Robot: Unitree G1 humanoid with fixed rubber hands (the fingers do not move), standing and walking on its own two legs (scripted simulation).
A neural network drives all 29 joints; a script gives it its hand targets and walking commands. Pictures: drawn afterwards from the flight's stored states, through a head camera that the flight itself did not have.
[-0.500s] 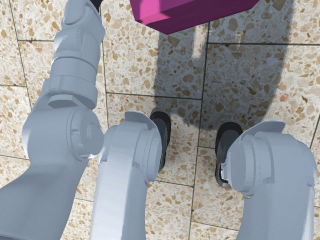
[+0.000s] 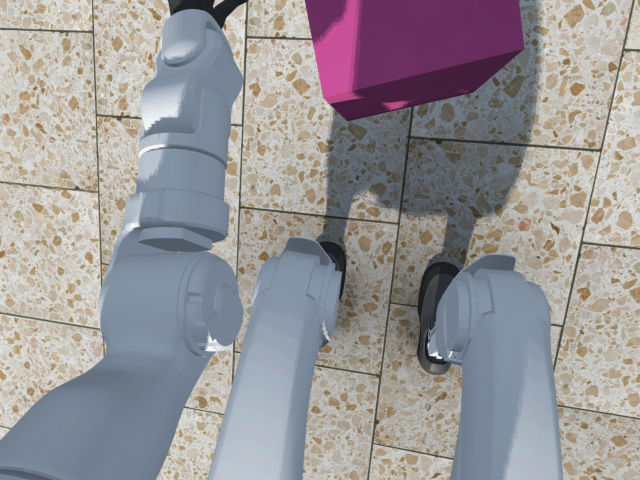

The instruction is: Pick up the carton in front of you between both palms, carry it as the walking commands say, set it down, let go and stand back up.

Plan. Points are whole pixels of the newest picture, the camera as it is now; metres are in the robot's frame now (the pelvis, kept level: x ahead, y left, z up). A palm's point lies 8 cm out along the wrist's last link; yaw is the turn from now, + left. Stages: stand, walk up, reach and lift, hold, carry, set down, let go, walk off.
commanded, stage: set down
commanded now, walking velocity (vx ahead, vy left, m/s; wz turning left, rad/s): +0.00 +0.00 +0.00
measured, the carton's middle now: (400, 18) +0.60 -0.01 -0.33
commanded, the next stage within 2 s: let go in 0.58 s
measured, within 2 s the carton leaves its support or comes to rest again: neither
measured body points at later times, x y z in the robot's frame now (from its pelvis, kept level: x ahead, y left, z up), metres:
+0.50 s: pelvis +0.02 -0.01 +0.14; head +0.37 -0.05 +0.42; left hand +0.55 +0.17 +0.03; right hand +0.63 -0.22 +0.03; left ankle +0.12 +0.12 -0.42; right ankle +0.09 -0.10 -0.42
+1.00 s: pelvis +0.06 +0.00 +0.25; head +0.32 -0.03 +0.62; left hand +0.46 +0.19 +0.14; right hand +0.49 -0.24 +0.13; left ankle +0.12 +0.11 -0.42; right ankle +0.09 -0.10 -0.42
